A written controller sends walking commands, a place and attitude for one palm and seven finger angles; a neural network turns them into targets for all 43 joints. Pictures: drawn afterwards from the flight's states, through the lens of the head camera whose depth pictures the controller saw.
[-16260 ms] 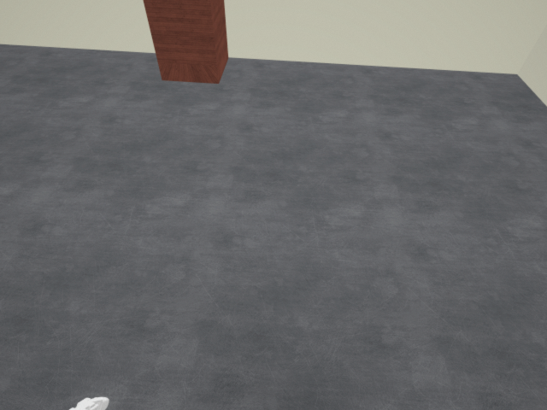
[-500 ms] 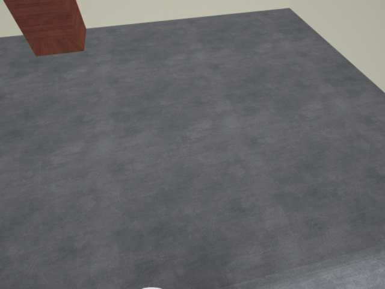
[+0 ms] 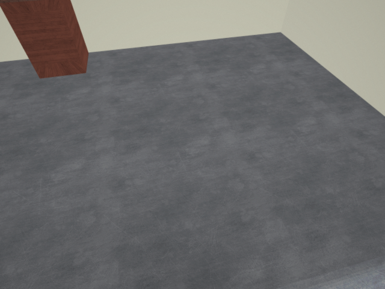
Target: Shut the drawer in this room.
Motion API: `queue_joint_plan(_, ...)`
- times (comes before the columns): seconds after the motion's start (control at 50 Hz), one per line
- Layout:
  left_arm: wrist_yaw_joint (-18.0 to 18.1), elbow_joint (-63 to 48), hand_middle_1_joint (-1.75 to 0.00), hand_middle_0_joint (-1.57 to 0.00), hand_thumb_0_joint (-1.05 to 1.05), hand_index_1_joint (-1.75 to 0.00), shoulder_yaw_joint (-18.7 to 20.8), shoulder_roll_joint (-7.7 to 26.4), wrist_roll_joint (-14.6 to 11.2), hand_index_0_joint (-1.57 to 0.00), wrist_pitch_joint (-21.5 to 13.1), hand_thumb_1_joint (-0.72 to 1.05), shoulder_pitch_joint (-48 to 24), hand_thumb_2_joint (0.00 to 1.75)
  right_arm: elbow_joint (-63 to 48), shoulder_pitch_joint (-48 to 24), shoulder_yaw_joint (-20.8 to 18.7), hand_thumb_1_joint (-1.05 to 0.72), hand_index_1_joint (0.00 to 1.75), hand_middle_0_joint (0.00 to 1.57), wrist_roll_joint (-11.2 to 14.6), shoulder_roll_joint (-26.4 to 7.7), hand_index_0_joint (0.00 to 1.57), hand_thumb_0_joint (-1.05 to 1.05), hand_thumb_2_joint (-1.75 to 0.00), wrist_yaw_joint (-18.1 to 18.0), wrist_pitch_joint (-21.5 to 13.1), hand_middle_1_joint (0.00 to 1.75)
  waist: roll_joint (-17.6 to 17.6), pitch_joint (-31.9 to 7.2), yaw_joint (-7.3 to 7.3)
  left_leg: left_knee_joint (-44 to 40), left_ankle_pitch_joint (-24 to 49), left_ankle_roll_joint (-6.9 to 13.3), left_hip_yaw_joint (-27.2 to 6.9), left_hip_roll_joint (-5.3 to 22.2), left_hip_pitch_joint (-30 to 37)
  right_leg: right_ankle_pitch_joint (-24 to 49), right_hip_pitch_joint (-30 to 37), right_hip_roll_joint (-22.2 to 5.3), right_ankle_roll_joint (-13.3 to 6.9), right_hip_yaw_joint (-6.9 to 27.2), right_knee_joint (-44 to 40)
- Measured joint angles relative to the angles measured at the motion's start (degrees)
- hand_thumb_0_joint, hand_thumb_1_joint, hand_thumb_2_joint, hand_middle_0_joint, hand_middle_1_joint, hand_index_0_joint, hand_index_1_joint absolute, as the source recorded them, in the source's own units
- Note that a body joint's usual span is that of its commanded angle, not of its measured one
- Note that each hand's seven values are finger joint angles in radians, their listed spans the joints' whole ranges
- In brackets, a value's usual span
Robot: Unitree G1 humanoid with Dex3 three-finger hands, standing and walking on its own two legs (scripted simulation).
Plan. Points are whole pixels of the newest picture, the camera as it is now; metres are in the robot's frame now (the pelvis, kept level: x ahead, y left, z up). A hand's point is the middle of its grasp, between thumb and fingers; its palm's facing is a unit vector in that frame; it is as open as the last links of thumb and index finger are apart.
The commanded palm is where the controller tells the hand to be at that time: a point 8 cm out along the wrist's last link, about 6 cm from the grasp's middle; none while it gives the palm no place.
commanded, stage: stand and wait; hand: left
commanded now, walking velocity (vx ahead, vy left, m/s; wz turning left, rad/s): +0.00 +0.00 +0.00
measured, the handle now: out of the picture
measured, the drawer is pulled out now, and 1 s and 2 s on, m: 0.22 0.22 0.22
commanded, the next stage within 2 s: turn or walk to find it in 0.26 s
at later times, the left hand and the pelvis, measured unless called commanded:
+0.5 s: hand out of the picture -0.01 +0.17 -0.18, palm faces +0.11 -0.98 -0.19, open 7.3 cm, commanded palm none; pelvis -0.02 -0.01 -0.01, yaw +3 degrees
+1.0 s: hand out of the picture -0.02 +0.17 -0.16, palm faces +0.24 -0.94 -0.24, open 7.3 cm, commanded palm none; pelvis -0.03 -0.02 +0.00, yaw +12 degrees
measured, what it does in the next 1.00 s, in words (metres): lifts its left foot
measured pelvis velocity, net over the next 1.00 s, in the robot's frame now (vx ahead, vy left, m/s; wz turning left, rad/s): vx -0.03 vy -0.02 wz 0.22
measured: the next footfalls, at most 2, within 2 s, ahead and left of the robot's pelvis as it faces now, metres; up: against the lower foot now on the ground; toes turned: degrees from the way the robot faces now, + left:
left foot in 1.20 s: -0.06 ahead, +0.13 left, +0.00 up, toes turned +21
right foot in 1.56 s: +0.04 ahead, -0.11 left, +0.00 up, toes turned +22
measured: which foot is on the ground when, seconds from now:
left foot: down 0.00-0.86, up 0.88-1.00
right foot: down 0.00-1.00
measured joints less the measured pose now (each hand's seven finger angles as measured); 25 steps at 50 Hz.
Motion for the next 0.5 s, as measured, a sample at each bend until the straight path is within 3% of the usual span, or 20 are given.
queue_joint_plan(0.32,0.3,0.8,-0.30,-0.20,0.01,-0.30,0.1,-0.2,-0.7,-0.20,-0.3,0.92,0.2,0.90,4.5,8.1,1.1,-0.91,0.30,0.20,-0.1,2.5,0.20,0.01,-0.90,-0.2,0.0,0.30,-0.2,0.9,-0.91,-2.0,1.9,-1.0,-0.6,1.5,0.2,2.5,0.9,1.6,-1.2,-0.8,-3.3)
queue_joint_plan(0.5,0.3,-2.0,-0.30,-0.20,0.01,-0.30,1.9,-0.3,-0.3,-0.20,0.9,0.92,-0.3,0.90,1.7,7.5,0.0,-0.91,0.30,0.20,-0.3,3.2,0.20,0.01,-0.90,0.6,1.7,0.30,0.1,0.9,-0.81,5.9,-0.5,-0.5,-3.7,0.5,-6.2,0.1,-2.8,0.2,-0.9,-3.6,2.1)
